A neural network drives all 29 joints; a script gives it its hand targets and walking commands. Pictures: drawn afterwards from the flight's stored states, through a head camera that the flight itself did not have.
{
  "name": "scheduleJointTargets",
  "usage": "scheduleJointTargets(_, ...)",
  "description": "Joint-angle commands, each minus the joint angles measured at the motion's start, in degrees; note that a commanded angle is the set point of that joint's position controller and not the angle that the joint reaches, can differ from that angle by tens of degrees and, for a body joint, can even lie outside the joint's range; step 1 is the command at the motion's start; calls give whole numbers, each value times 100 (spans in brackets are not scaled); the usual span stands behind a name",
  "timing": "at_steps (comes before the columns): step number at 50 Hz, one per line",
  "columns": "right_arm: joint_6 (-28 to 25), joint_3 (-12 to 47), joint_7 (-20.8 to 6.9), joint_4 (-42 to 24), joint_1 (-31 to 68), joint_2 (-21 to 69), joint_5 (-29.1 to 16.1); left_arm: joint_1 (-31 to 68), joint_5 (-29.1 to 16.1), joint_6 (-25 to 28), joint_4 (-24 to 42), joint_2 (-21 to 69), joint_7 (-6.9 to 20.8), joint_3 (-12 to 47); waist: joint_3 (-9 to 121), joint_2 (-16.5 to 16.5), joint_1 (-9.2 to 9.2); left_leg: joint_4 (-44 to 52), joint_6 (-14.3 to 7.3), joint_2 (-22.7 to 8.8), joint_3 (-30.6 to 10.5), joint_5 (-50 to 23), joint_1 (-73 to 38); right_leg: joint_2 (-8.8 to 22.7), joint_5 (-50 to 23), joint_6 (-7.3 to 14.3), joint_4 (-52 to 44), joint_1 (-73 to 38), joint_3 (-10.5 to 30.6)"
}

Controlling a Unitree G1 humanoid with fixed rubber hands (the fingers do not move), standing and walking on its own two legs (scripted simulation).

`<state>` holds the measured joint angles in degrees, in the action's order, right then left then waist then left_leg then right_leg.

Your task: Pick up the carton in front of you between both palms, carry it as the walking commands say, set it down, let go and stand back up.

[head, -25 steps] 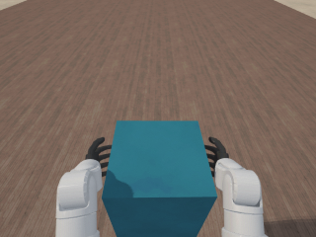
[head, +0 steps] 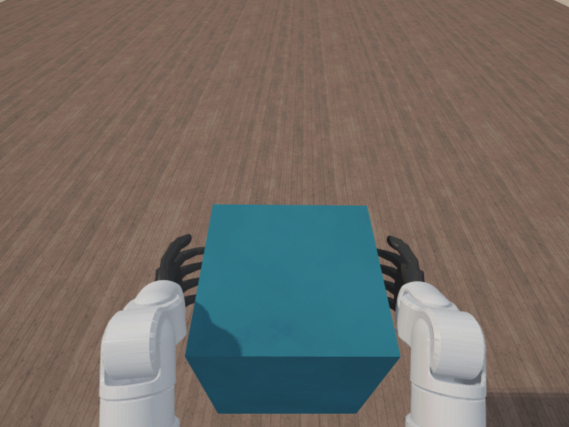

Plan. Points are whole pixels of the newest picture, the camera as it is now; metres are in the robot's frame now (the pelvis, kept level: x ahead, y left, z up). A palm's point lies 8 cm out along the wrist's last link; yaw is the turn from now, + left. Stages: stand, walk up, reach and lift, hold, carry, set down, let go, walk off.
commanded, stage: carry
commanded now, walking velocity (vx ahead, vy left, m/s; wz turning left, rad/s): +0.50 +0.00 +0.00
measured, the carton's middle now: (288, 314) +0.27 +0.00 +0.03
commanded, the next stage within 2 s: none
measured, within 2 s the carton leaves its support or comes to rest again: neither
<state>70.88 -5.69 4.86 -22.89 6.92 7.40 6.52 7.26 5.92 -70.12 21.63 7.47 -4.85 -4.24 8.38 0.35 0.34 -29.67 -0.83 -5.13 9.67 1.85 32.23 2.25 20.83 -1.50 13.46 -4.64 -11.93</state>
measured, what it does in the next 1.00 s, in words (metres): walks ahead: left foot, then right foot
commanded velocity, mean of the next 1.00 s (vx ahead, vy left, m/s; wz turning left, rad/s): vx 0.01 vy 0.00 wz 0.00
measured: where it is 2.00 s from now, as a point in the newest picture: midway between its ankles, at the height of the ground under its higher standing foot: outside the picture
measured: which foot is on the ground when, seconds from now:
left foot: up 0.00-0.02, down 0.04-1.00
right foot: down 0.00-0.04, up 0.06-0.40, down 0.42-1.00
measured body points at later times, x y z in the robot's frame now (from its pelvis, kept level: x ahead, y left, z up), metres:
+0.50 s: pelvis +0.25 +0.02 +0.00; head +0.24 +0.01 +0.45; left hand +0.53 +0.16 +0.10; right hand +0.53 -0.14 +0.09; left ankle +0.18 +0.11 -0.73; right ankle +0.32 -0.08 -0.73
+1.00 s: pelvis +0.30 +0.02 +0.00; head +0.28 +0.02 +0.45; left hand +0.58 +0.18 +0.04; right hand +0.58 -0.12 +0.04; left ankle +0.18 +0.11 -0.73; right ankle +0.32 -0.09 -0.73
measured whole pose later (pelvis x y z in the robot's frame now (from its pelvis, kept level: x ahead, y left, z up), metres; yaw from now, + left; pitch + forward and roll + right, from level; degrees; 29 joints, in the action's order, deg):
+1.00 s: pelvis +0.30 +0.02 +0.00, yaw +1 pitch +4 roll -1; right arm 54.0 -6.1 2.2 -4.3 6.5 7.4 10.4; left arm 6.6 9.9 -54.4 4.5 7.4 -2.7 -5.3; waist 7.4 1.0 0.2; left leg -30.4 0.1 -2.7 8.7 25.2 7.1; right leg 3.7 15.3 1.2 32.7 20.5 -12.1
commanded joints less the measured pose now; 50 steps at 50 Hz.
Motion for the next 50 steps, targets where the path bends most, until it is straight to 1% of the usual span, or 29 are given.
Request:
scheduleJointTargets(1,91,3979,-1431,-60,2699,4619,-2339,2581,-2182,-120,169,4660,1378,3782,551,-801,-46,484,-109,458,534,256,-1361,1026,-3919,434,1048,133,-50)
scheduleJointTargets(2,103,3902,-1445,57,2653,4610,-2327,2659,-2173,-149,164,4648,1371,3796,959,-461,-146,388,-101,477,496,601,-2673,789,-3664,275,2157,809,-226)
scheduleJointTargets(3,100,3821,-1467,110,2651,4581,-2280,2768,-2197,-182,204,4644,1366,3826,1375,551,-206,805,-387,-786,-1409,1024,-3803,431,-2238,-12,3654,2048,-145)
scheduleJointTargets(4,49,3817,-1491,297,2743,4671,-2270,2929,-2239,-213,300,4759,1362,3901,1700,1943,-182,1240,-1168,-1961,-3509,89,-4948,-315,332,-227,5176,3753,187)
scheduleJointTargets(5,12,3800,-1496,337,2627,4832,-2346,2940,-2253,-183,162,4862,1371,3951,1638,1702,-178,1280,-1293,-1951,-3408,-1481,-4795,-220,885,-91,5940,4179,836)
scheduleJointTargets(6,-43,3838,-1505,258,2676,5009,-2370,2967,-2272,-115,121,5068,1390,3955,1683,1290,-188,1026,-1237,-1813,-2695,-2695,-4570,-28,841,38,6161,4198,1024)
scheduleJointTargets(7,-108,3883,-1517,186,2749,5224,-2400,3010,-2294,-35,119,5258,1403,3993,1762,638,-179,944,-1022,-1681,-2178,-2894,-4336,210,568,115,5860,4150,1145)
scheduleJointTargets(8,-183,3943,-1531,86,2862,5423,-2436,3036,-2312,44,159,5412,1410,4031,1709,355,-148,1073,-837,-1565,-1734,-2786,-3946,382,270,138,5328,3937,1181)
scheduleJointTargets(9,-251,3978,-1537,12,2961,5535,-2453,3085,-2320,108,207,5577,1407,4093,1718,447,-106,1201,-664,-1427,-1375,-2558,-3737,425,62,128,4734,3710,1126)
scheduleJointTargets(10,-301,4011,-1540,-91,3001,5587,-2475,3059,-2340,171,251,5699,1397,4125,1735,542,-81,1266,-642,-1340,-1124,-2573,-3575,358,-22,104,4288,3466,991)
scheduleJointTargets(13,-373,4074,-1564,-328,2841,5551,-2515,2749,-2276,309,390,5745,1317,4175,1754,614,-53,1233,-723,-1150,-513,-2828,-3370,174,-231,18,2905,2990,684)
scheduleJointTargets(15,-379,4074,-1573,-448,2700,5437,-2504,2662,-2235,331,538,5655,1268,4192,1706,828,-81,1138,-674,-1058,-251,-3117,-3350,53,-837,28,2308,2790,455)
scheduleJointTargets(16,-370,4070,-1568,-503,2645,5365,-2491,2677,-2240,321,637,5581,1255,4197,1686,891,-99,1085,-640,-1013,-177,-3128,-3346,30,-1126,29,2116,2703,393)
scheduleJointTargets(18,-319,4047,-1541,-540,2565,5204,-2439,2677,-2263,249,739,5398,1256,4171,1608,852,-116,885,-548,-894,-67,-2788,-3267,35,-1682,30,1696,2441,292)
scheduleJointTargets(19,-280,4029,-1526,-504,2530,5118,-2396,2615,-2260,196,704,5310,1271,4137,1536,740,-90,694,-450,-787,19,-2453,-3185,34,-2094,32,1282,2206,221)
scheduleJointTargets(20,-236,4001,-1514,-425,2486,5021,-2338,2551,-2250,137,638,5216,1298,4093,1418,553,-60,472,-290,-650,90,-2009,-3031,64,-2753,17,682,1852,165)
scheduleJointTargets(21,-194,3974,-1503,-312,2451,4930,-2263,2512,-2239,72,556,5102,1334,4039,1332,417,-48,311,-121,-571,19,-1476,-2687,276,-3224,18,498,1320,291)
scheduleJointTargets(22,-157,3932,-1490,-153,2391,4813,-2178,2510,-2231,5,458,4943,1371,3982,1411,146,-67,47,59,-491,-9,-552,-2205,822,-4477,74,756,699,727)
scheduleJointTargets(23,-81,3972,-1468,-151,2470,4792,-2192,2527,-2177,-18,234,4917,1412,3916,1664,-401,-103,-40,204,-313,-209,411,-1764,1287,-5906,457,1345,37,1131)
scheduleJointTargets(24,-13,4002,-1465,-151,2576,4723,-2211,2373,-2139,-16,-36,4936,1442,3818,1725,-701,-53,25,273,-243,-339,1023,-1677,1446,-5742,717,1379,-49,1377)
scheduleJointTargets(25,25,4018,-1480,-88,2690,4715,-2231,2278,-2105,-3,-214,4980,1454,3741,1578,-836,-45,114,292,-203,-344,1207,-1834,1419,-5281,740,1228,310,1428)
scheduleJointTargets(26,29,4051,-1499,14,2824,4772,-2252,2323,-2080,4,-326,5047,1459,3706,1534,-734,-46,234,278,-215,-377,1032,-2059,1293,-5062,690,1216,524,1315)
scheduleJointTargets(29,-58,4121,-1552,308,2963,4991,-2304,2462,-2042,88,-548,5250,1463,3709,1489,-435,-27,275,267,-328,-389,-346,-2353,970,-5124,517,1601,808,896)
scheduleJointTargets(31,-186,4142,-1579,476,2988,5133,-2279,2606,-2035,205,-616,5381,1472,3769,1579,-212,-27,126,265,-369,-390,-1050,-2449,881,-5166,509,1795,890,785)
scheduleJointTargets(33,-352,4139,-1592,616,2907,5256,-2217,2680,-2043,353,-634,5493,1485,3884,1641,-73,-32,27,267,-356,-389,-1382,-2469,842,-5278,523,1923,912,729)
scheduleJointTargets(37,-793,4063,-1598,771,2858,5336,-2008,2823,-1993,760,-625,5532,1512,4003,1682,-26,-33,-8,230,-304,-401,-1509,-2508,799,-5240,525,1987,906,689)
scheduleJointTargets(41,-1194,3993,-1575,821,2717,5182,-1828,2753,-1870,1142,-655,5382,1504,4012,1641,56,-37,23,166,-361,-441,-1896,-2705,730,-4704,473,2001,1064,610)
scheduleJointTargets(45,-1548,3796,-1547,1076,2456,4884,-1566,2486,-1578,1476,-923,5069,1477,3782,1565,128,-40,-26,126,-436,-453,-2313,-2749,676,-4239,414,2045,1198,525)
scheduleJointTargets(50,-2098,3348,-1517,1565,2415,4527,-1143,2342,-1109,2002,-1442,4699,1444,3276,1393,90,-52,49,93,-464,-453,-2008,-2590,713,-3888,382,2054,1256,534)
